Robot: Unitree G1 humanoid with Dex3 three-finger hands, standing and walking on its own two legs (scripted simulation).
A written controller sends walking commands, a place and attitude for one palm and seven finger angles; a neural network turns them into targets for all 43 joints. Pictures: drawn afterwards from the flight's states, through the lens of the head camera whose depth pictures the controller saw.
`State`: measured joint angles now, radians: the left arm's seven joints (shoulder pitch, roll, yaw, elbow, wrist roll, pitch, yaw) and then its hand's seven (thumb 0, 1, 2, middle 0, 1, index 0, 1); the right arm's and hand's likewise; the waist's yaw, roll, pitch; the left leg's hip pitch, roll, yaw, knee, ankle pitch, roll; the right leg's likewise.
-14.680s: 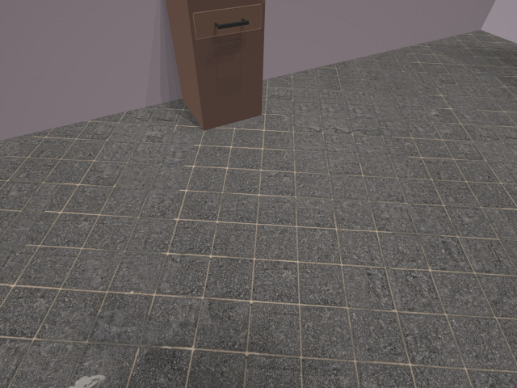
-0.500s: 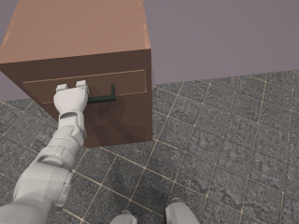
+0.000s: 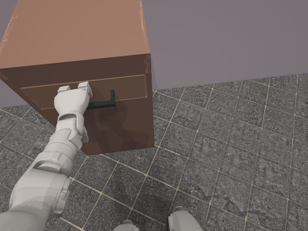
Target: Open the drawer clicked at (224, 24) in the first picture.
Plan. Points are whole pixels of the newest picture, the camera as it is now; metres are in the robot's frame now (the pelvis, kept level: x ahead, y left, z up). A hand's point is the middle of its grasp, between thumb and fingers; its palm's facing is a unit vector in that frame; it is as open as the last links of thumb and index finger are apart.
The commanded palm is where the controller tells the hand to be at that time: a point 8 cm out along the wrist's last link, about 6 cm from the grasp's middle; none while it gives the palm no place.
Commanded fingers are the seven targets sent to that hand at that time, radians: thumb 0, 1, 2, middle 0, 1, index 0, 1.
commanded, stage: move the hooked fingers above the handle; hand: left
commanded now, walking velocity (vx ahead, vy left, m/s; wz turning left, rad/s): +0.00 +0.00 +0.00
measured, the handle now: (88, 101) +0.53 +0.19 -0.07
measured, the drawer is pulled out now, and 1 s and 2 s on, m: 0.00 0.00 0.00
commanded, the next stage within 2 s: lower the fingers behind the handle in 1.58 s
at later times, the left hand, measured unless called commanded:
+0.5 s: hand (82, 107) +0.46 +0.19 -0.01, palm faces -0.10 +0.00 -0.99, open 13.8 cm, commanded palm +0.45 +0.18 +0.03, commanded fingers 0.00 -0.50 0.30 -0.30 -1.20 -0.30 -1.20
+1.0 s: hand (86, 109) +0.46 +0.18 -0.02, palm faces -0.12 -0.04 -0.99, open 13.8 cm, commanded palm +0.45 +0.18 +0.03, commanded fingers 0.00 -0.50 0.30 -0.30 -1.20 -0.30 -1.20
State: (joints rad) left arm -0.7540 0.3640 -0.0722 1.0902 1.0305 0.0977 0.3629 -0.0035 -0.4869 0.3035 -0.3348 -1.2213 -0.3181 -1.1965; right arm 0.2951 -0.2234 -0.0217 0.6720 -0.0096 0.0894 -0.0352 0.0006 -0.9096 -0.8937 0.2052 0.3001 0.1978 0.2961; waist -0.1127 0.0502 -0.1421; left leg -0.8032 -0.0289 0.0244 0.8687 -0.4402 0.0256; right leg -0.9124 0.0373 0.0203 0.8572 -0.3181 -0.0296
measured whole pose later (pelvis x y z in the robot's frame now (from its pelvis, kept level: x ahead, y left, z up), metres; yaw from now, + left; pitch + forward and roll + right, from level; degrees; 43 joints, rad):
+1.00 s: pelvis +0.01 +0.01 +0.00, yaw +1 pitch +22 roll -1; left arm -0.78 0.29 -0.17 1.09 1.03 0.08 0.41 -0.01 -0.49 0.30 -0.32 -1.20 -0.32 -1.20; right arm 0.31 -0.23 -0.05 0.73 -0.03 0.09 0.00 0.00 -0.91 -0.89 0.20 0.30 0.20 0.30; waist -0.09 0.06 -0.17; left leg -0.81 -0.04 -0.01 0.91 -0.47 0.03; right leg -0.90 0.03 -0.02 0.87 -0.35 -0.02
